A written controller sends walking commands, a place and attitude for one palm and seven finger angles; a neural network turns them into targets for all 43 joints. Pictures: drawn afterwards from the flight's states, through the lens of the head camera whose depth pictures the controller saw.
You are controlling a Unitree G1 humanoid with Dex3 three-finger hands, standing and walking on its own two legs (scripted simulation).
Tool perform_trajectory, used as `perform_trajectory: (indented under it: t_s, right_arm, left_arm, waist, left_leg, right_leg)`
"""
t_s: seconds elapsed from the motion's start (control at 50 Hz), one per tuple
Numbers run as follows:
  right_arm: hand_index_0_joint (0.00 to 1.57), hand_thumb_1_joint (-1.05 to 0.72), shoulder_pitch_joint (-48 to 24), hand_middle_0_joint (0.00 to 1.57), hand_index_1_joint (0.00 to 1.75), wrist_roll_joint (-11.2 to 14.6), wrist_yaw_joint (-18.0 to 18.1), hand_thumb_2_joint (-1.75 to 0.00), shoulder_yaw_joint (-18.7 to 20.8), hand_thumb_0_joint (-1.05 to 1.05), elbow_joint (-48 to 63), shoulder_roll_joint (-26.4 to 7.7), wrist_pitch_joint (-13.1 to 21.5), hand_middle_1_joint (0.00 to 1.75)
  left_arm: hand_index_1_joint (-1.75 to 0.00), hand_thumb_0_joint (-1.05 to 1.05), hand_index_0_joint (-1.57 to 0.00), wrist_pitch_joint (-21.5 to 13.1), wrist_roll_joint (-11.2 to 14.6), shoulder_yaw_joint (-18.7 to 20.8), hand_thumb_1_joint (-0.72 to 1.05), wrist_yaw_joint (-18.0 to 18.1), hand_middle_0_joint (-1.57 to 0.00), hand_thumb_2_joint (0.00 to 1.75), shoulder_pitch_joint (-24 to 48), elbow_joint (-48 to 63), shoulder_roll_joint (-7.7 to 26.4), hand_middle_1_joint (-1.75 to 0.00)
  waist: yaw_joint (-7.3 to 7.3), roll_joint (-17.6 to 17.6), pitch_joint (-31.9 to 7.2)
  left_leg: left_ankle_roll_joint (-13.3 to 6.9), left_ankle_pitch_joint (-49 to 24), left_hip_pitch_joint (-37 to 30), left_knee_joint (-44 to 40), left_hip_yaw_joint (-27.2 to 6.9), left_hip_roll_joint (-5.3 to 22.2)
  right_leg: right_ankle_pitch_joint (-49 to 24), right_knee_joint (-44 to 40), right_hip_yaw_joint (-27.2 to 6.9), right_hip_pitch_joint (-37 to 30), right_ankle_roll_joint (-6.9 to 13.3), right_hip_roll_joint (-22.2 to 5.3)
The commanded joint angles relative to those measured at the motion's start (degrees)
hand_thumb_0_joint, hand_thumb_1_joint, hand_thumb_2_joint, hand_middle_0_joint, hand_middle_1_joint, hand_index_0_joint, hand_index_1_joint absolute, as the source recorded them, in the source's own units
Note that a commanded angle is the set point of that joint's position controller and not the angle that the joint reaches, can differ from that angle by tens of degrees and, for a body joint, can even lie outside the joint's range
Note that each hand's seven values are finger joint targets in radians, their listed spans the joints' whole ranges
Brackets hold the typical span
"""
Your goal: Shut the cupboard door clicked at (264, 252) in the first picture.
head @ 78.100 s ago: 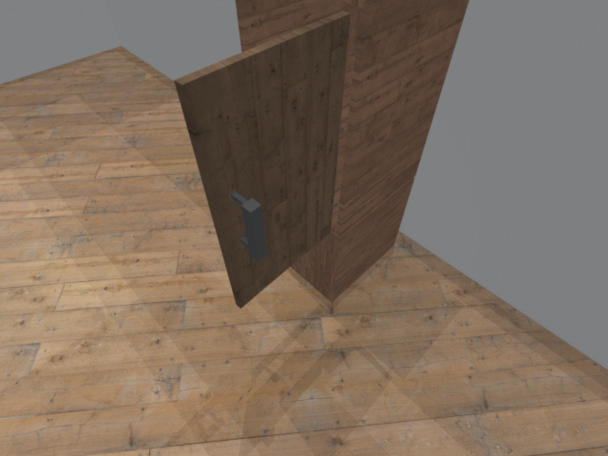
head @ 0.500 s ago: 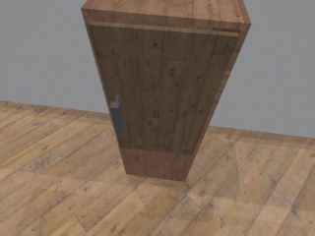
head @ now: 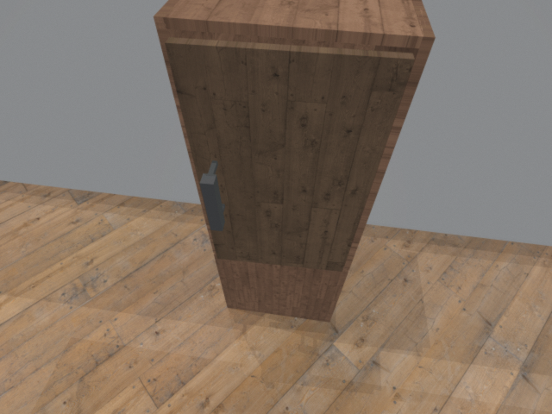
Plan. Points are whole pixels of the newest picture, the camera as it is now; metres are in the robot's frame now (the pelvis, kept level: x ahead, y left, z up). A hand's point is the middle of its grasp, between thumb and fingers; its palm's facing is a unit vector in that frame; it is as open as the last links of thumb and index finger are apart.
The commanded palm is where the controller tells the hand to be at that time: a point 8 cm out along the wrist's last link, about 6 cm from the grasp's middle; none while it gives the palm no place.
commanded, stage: come to a stop and stand still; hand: left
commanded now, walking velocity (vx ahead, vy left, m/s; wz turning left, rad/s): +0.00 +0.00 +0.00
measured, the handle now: (215, 196) +0.51 +0.16 -0.04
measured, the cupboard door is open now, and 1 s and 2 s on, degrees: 2 2 2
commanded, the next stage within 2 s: look again from close up in 0.46 s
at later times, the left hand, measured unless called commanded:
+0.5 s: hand out of the picture +0.00 +0.25 -0.16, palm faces -0.04 -0.96 -0.27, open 7.4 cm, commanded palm none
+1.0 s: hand out of the picture +0.08 +0.24 -0.13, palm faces -0.06 -0.93 -0.35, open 7.4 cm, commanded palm none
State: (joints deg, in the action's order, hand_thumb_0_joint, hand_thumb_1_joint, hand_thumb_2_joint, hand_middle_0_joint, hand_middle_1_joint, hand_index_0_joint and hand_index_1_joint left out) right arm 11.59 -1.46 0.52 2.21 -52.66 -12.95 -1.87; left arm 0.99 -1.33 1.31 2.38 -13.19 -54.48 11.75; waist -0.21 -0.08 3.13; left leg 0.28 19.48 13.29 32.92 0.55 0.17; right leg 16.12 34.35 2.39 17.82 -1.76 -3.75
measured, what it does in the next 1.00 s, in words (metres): stands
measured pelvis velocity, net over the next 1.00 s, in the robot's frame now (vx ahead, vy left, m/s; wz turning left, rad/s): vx -0.02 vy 0.00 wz -0.03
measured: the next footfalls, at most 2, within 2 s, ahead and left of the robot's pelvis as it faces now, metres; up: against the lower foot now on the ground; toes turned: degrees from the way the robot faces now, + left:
none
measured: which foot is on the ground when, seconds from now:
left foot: down 0.00-1.00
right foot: down 0.00-1.00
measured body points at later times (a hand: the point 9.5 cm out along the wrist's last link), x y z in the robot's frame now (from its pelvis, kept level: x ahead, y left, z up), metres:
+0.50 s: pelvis -0.03 +0.04 +0.00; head -0.03 +0.04 +0.45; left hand +0.01 +0.30 -0.14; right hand +0.00 -0.22 -0.14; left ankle -0.02 +0.12 -0.73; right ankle +0.02 -0.14 -0.73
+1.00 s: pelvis -0.02 +0.00 +0.01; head -0.01 -0.02 +0.46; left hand +0.08 +0.29 -0.11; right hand +0.05 -0.31 -0.12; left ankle -0.02 +0.12 -0.73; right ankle +0.02 -0.14 -0.73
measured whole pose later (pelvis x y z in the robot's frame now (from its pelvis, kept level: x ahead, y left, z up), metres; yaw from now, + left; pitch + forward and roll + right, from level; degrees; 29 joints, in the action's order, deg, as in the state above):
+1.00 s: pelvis -0.02 +0.00 +0.01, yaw -2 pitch -2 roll +1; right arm 8.1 -0.7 -0.4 1.1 -61.8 -20.0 0.6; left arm -0.8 -1.1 0.1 0.4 -7.4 -60.3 18.5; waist 0.6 0.8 2.0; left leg 0.5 12.9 8.3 22.9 2.1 0.8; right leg 8.9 23.7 1.1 13.2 -1.2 -2.7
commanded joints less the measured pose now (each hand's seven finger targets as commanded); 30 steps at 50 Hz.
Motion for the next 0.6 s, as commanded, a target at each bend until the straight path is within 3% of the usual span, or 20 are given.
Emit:
perform_trajectory:
  t_s: [0.0,0.04,0.08,0.16,0.3,0.36,0.48,0.58]
  right_arm:
    - [0.2,-0.9,2.97,0.2,0.3,0.22,-0.19,-0.9,1.11,0.0,5.85,-3.44,2.48,0.3]
    - [0.2,-0.9,1.99,0.2,0.3,0.15,0.03,-0.9,1.3,0.0,6.13,-6.16,2.91,0.3]
    - [0.2,-0.9,1.37,0.2,0.3,0.23,0.3,-0.9,1.39,0.0,6.29,-7.11,2.99,0.3]
    - [0.2,-0.9,1.79,0.2,0.3,0.32,0.28,-0.9,1.54,0.0,5.9,-7.2,2.92,0.3]
    - [0.2,-0.9,1.88,0.2,0.3,0.5,0.33,-0.9,1.95,0.0,3.5,-8.44,3.32,0.3]
    - [0.2,-0.9,1.37,0.2,0.3,0.58,0.21,-0.9,2.09,0.0,2.22,-9.25,3.26,0.3]
    - [0.2,-0.9,0.6,0.2,0.3,0.75,0.04,-0.9,2.21,0.0,0.14,-10.99,3.46,0.3]
    - [0.2,-0.9,-0.72,0.2,0.3,0.84,-0.1,-0.9,2.14,0.0,-1.55,-12.62,3.45,0.3]
  left_arm:
    - [-0.3,0.0,-0.2,-1.04,-0.17,1.52,0.9,0.42,-0.2,0.9,-0.21,6.2,9.39,-0.3]
    - [-0.3,0.0,-0.2,-0.4,-0.03,0.69,0.9,0.21,-0.2,0.9,-1.56,6.51,6.79,-0.3]
    - [-0.3,0.0,-0.2,-0.09,-0.21,0.2,0.9,0.05,-0.2,0.9,-3.15,6.03,5.7,-0.3]
    - [-0.3,0.0,-0.2,-0.12,-0.07,0.23,0.9,-0.24,-0.2,0.9,-4.72,4.91,5.77,-0.3]
    - [-0.3,0.0,-0.2,-0.77,-0.13,0.62,0.9,-0.38,-0.2,0.9,-4.75,3.66,7.18,-0.3]
    - [-0.3,0.0,-0.2,-0.93,-0.14,0.69,0.9,-0.42,-0.2,0.9,-4.57,2.65,8.02,-0.3]
    - [-0.3,0.0,-0.2,-1.7,-0.11,0.87,0.9,-0.52,-0.2,0.9,-3.51,1.05,10.51,-0.3]
    - [-0.3,0.0,-0.2,-2.02,-0.06,0.92,0.9,-0.7,-0.2,0.9,-1.68,-0.32,12.54,-0.3]
  waist:
    - [1.66,-1.21,-4.21]
    - [0.26,6.24,-0.14]
    - [-0.74,7.33,1.72]
    - [-0.5,4.62,2.06]
    - [-0.27,2.24,1.0]
    - [-0.07,2.39,1.73]
    - [0.14,1.14,-0.21]
    - [0.19,0.7,0.59]
  left_leg:
    - [-1.12,-9.79,1.48,-3.63,-1.75,1.94]
    - [-2.89,-12.83,5.35,-9.81,-6.77,7.25]
    - [-4.14,-12.45,8.36,-12.18,-7.86,8.55]
    - [-3.39,-1.52,8.94,-14.68,-7.7,7.59]
    - [-3.19,-0.9,5.73,-15.72,-7.03,7.24]
    - [-2.95,2.99,6.15,-17.0,-6.96,6.99]
    - [-2.91,1.57,3.22,-15.87,-5.92,6.27]
    - [-2.6,2.77,3.18,-16.27,-5.72,6.14]
  right_leg:
    - [-6.62,-5.39,-8.1,-0.94,4.26,-4.81]
    - [-0.81,-1.83,-1.46,-0.35,1.65,0.35]
    - [0.2,-1.01,-0.06,-2.64,1.16,1.42]
    - [-2.27,-2.12,-0.88,-3.07,1.13,0.86]
    - [-4.97,-5.2,-2.59,-3.81,1.39,-0.42]
    - [-4.85,-6.2,-3.06,-4.17,1.46,-0.73]
    - [-5.58,-8.86,-4.86,-4.81,1.98,-1.92]
    - [-3.66,-10.99,-5.91,-4.63,2.18,-2.56]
